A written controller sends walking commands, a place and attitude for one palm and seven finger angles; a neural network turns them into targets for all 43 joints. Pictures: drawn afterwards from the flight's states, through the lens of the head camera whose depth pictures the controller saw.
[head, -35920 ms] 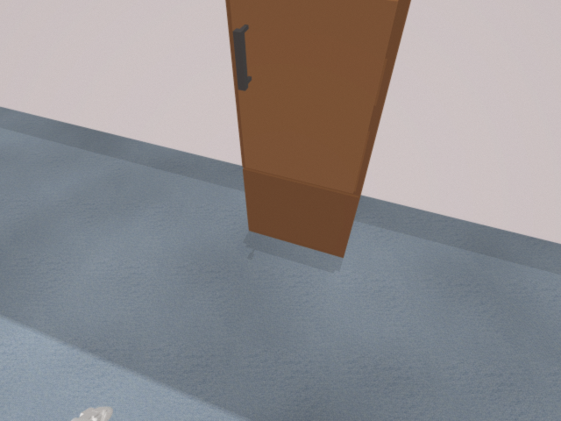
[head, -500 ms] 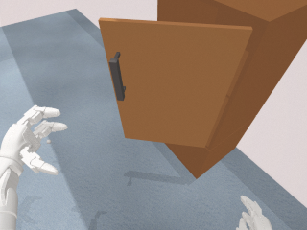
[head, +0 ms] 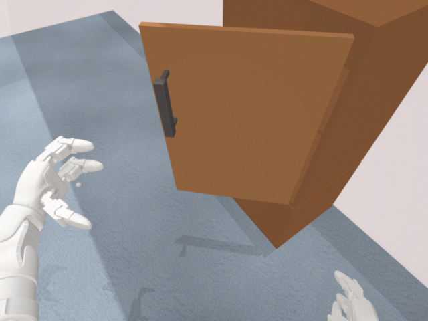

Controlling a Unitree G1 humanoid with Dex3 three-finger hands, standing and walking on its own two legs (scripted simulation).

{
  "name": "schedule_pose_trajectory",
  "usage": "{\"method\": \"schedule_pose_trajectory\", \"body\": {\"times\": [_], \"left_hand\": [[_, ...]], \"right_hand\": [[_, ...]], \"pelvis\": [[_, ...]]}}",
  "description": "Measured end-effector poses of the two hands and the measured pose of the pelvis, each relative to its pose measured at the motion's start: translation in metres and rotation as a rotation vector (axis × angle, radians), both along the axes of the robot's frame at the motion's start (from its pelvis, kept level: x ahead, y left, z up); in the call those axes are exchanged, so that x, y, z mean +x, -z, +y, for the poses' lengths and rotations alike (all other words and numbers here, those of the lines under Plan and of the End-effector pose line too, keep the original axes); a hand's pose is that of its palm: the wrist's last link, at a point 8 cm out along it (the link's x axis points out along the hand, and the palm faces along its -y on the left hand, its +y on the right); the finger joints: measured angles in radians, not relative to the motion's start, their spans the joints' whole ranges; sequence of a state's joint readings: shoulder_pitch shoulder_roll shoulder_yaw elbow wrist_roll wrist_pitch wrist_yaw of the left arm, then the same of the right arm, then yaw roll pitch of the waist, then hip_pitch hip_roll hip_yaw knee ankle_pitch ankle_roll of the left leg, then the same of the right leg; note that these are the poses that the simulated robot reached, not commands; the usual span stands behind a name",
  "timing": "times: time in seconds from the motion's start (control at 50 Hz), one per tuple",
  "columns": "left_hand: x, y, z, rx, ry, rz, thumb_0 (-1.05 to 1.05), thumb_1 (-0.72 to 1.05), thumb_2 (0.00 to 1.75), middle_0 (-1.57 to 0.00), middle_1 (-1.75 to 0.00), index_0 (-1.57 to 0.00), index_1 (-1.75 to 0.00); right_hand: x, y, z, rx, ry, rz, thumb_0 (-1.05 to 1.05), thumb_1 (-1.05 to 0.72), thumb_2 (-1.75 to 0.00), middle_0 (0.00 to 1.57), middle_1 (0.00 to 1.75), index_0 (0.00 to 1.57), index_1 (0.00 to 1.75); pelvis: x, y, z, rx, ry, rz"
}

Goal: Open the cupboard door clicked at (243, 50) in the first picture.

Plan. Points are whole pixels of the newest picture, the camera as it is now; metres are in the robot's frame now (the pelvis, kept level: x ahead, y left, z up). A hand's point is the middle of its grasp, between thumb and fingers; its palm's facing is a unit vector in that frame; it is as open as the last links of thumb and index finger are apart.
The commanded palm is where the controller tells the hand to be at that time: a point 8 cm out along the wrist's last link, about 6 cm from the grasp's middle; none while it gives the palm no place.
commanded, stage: move the hooked fingers beside the handle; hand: left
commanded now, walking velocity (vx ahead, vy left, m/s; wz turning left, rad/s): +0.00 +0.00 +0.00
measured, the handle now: (168, 104) +0.56 +0.15 +0.08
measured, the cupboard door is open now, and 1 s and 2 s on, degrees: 46 46 46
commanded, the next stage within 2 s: none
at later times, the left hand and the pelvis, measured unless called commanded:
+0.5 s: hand (101, 154) +0.39 +0.25 +0.10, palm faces -0.07 -1.00 -0.02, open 14.0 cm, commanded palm +0.37 +0.30 +0.10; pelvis +0.01 +0.01 +0.00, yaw -1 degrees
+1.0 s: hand (120, 128) +0.46 +0.24 +0.10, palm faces -0.10 -1.00 -0.01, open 14.0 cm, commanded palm +0.45 +0.29 +0.09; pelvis +0.01 +0.02 -0.01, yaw -2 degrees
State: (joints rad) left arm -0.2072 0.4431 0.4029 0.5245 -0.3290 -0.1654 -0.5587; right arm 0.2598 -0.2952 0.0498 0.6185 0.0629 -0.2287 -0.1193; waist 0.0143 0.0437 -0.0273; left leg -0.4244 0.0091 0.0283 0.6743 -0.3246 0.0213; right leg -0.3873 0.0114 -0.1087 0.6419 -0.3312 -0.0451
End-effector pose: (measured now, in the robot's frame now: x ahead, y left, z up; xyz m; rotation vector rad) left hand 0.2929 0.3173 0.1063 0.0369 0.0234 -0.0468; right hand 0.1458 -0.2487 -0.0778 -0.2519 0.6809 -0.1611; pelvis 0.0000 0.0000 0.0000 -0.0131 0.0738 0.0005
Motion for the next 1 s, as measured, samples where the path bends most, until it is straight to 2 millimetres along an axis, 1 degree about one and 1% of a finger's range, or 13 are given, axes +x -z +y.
{"method": "schedule_pose_trajectory", "body": {"times": [0.1,0.24,0.32,0.42,0.52,0.64,0.74,0.82,0.9,1.0], "left_hand": [[0.021,-0.002,-0.011,-0.001,0.029,-0.004,-0.01,-0.51,0.3,-0.3,-1.2,-0.3,-1.2],[0.05,0.001,-0.014,-0.004,0.025,0.018,-0.01,-0.5,0.3,-0.3,-1.2,-0.31,-1.2],[0.06,0.0,-0.015,-0.005,0.027,0.003,-0.01,-0.5,0.3,-0.3,-1.2,-0.3,-1.2],[0.069,0.003,-0.013,-0.012,0.024,0.014,-0.01,-0.5,0.3,-0.3,-1.2,-0.3,-1.2],[0.078,0.005,-0.013,-0.013,0.025,0.012,-0.01,-0.5,0.3,-0.3,-1.2,-0.3,-1.2],[0.092,0.004,-0.014,-0.023,0.033,0.006,-0.01,-0.5,0.3,-0.3,-1.2,-0.3,-1.2],[0.106,0.006,-0.016,-0.026,0.036,0.02,-0.01,-0.5,0.3,-0.3,-1.2,-0.3,-1.2],[0.12,0.006,-0.019,-0.031,0.043,0.019,-0.01,-0.5,0.3,-0.3,-1.2,-0.3,-1.2],[0.135,0.009,-0.021,-0.035,0.046,0.03,-0.01,-0.5,0.3,-0.3,-1.2,-0.3,-1.2],[0.154,0.009,-0.025,-0.027,0.051,0.024,-0.01,-0.5,0.3,-0.3,-1.2,-0.3,-1.2]], "right_hand": [[-0.009,0.003,-0.001,-0.001,0.017,0.028,0.02,-0.9,-0.89,0.2,0.3,0.2,0.3],[-0.029,0.008,-0.006,0.001,0.055,0.09,0.01,-0.9,-0.89,0.2,0.3,0.2,0.3],[-0.041,0.012,-0.009,-0.001,0.08,0.136,0.01,-0.9,-0.89,0.2,0.3,0.2,0.3],[-0.053,0.015,-0.012,-0.006,0.103,0.188,0.01,-0.9,-0.89,0.2,0.3,0.2,0.3],[-0.059,0.016,-0.013,-0.016,0.115,0.224,0.01,-0.9,-0.89,0.2,0.3,0.2,0.3],[-0.061,0.017,-0.01,-0.02,0.12,0.245,0.01,-0.9,-0.89,0.2,0.3,0.2,0.3],[-0.063,0.019,-0.007,-0.023,0.116,0.267,0.01,-0.9,-0.89,0.2,0.3,0.2,0.3],[-0.069,0.022,-0.005,-0.025,0.119,0.299,0.01,-0.9,-0.89,0.2,0.3,0.2,0.3],[-0.08,0.025,-0.004,-0.029,0.131,0.343,0.01,-0.9,-0.89,0.2,0.3,0.2,0.3],[-0.1,0.029,-0.005,-0.031,0.161,0.413,0.01,-0.9,-0.89,0.2,0.3,0.2,0.3]], "pelvis": [[0.0,0.0,0.001,0.002,0.004,0.01],[0.002,0.001,0.002,0.004,0.017,0.031],[0.005,0.001,0.003,0.004,0.023,0.041],[0.008,0.001,0.004,0.003,0.027,0.053],[0.009,0.002,0.007,0.0,0.025,0.062],[0.01,0.002,0.009,-0.003,0.024,0.072],[0.008,0.004,0.012,-0.006,0.021,0.085],[0.007,0.006,0.014,-0.008,0.02,0.1],[0.006,0.008,0.015,-0.011,0.021,0.119],[0.007,0.011,0.017,-0.013,0.027,0.144]]}}
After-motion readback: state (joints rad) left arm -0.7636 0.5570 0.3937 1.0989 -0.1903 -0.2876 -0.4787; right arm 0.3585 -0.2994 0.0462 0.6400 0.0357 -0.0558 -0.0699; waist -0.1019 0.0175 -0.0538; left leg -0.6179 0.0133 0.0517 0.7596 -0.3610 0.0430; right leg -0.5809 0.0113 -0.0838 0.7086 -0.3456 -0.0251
